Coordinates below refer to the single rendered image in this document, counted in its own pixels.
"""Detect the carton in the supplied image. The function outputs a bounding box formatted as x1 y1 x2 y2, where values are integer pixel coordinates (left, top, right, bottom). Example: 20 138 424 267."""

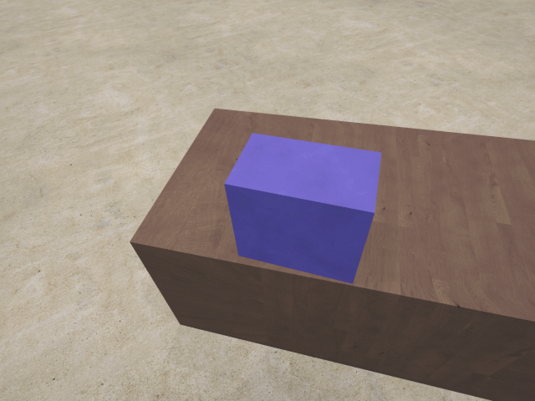
224 133 381 284

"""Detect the pedestal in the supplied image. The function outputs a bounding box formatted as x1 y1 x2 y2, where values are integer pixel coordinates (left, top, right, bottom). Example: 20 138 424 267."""
130 109 535 401

